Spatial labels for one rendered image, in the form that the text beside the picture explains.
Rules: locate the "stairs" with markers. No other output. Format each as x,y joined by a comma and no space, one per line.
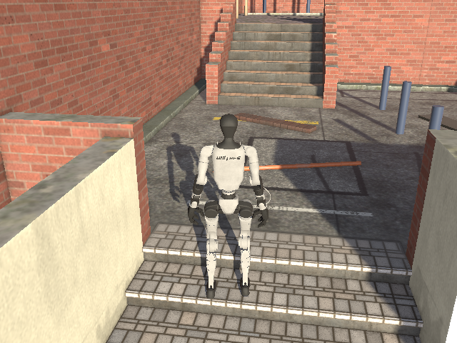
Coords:
274,65
156,321

